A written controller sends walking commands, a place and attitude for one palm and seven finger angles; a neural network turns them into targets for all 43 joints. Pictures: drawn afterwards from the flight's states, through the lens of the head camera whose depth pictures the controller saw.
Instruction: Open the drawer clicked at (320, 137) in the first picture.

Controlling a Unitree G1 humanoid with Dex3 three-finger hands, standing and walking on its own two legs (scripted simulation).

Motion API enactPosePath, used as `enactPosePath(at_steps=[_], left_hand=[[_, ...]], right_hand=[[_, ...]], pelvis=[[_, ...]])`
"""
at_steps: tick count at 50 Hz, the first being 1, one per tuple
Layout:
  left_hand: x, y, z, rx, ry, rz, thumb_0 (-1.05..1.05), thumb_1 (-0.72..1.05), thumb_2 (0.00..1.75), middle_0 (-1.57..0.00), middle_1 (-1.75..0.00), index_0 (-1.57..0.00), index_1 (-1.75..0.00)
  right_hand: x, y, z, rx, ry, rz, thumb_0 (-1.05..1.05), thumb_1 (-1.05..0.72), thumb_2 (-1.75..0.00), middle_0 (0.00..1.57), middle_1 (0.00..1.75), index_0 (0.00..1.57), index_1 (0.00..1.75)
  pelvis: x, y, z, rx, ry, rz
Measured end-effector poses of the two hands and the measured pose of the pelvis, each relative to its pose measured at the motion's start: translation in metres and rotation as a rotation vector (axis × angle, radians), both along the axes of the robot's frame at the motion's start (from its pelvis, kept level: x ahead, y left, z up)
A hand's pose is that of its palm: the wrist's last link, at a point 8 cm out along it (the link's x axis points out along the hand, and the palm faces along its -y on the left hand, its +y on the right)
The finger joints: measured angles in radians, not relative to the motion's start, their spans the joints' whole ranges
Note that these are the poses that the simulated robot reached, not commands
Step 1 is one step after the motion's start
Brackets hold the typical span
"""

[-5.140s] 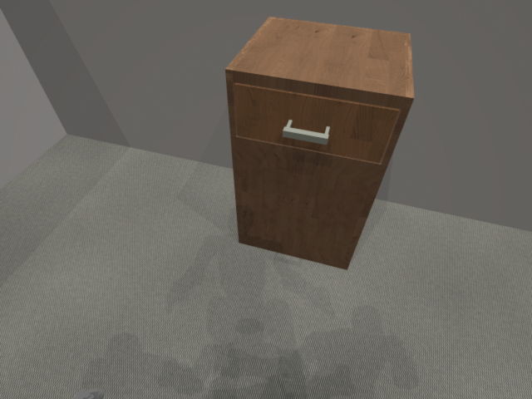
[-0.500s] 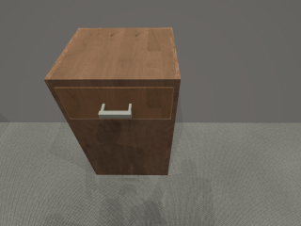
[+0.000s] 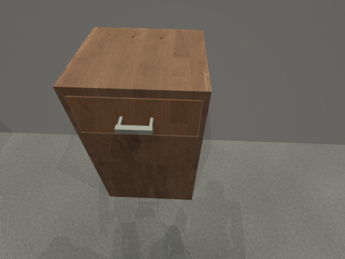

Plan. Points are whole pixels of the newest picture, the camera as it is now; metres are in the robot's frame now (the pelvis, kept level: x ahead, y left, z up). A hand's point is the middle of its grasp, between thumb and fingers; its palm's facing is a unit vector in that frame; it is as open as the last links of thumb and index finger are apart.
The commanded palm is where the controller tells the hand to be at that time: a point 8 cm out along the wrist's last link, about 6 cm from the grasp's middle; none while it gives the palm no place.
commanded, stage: look again from close up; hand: left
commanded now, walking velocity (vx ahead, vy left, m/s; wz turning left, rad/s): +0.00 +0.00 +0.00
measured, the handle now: (135, 124) +0.54 +0.17 -0.07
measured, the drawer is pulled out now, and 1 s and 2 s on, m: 0.00 0.00 0.00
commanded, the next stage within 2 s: raise the hand with hooked fingers in 0.30 s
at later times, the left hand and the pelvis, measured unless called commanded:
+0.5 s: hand out of the picture +0.05 +0.20 -0.13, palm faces -0.08 -0.91 -0.40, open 7.3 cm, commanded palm +0.11 +0.22 -0.06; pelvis -0.01 +0.01 +0.00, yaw -1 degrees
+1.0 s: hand (72, 245) +0.16 +0.24 -0.05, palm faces +0.07 -0.09 -0.99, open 9.6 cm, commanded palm +0.14 +0.23 +0.01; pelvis -0.06 +0.01 -0.05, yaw +1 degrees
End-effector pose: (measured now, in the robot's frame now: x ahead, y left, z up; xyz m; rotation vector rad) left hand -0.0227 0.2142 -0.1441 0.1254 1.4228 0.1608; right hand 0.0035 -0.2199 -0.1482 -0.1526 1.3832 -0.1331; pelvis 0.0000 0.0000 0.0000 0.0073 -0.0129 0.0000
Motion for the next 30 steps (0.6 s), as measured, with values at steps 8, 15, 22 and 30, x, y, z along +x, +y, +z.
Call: enactPosePath(at_steps=[8, 15, 22, 30], left_hand=[[0.006, 0.003, 0.001, 0.008, -0.010, -0.006, 0.01, 0.91, 0.90, -0.20, -0.30, -0.20, -0.30], [0.012, 0.004, 0.001, 0.010, -0.025, -0.009, 0.01, 0.91, 0.90, -0.20, -0.30, -0.20, -0.30], [0.019, 0.006, 0.006, 0.034, -0.051, -0.069, 0.02, 0.92, 0.90, -0.20, -0.30, -0.20, -0.30], [0.157, 0.031, 0.128, 0.628, -0.736, -0.604, 0.04, 0.87, 0.87, -0.20, -0.35, -0.21, -0.34]], right_hand=[[-0.010, 0.006, -0.001, 0.014, 0.023, -0.010, 0.01, -0.92, -0.90, 0.20, 0.30, 0.20, 0.30], [-0.016, 0.011, -0.002, 0.025, 0.037, -0.018, 0.01, -0.92, -0.90, 0.20, 0.30, 0.20, 0.30], [-0.016, 0.010, 0.000, 0.012, 0.020, -0.018, 0.01, -0.92, -0.90, 0.20, 0.30, 0.20, 0.30], [0.074, -0.024, 0.017, -0.087, -0.506, 0.028, 0.02, -0.92, -0.90, 0.20, 0.30, 0.20, 0.30]], pelvis=[[0.001, 0.001, 0.000, 0.002, 0.002, -0.002], [0.001, 0.001, 0.001, 0.002, 0.002, -0.001], [-0.001, 0.004, 0.000, -0.007, 0.009, -0.012], [-0.023, 0.012, -0.015, 0.018, 0.101, 0.000]])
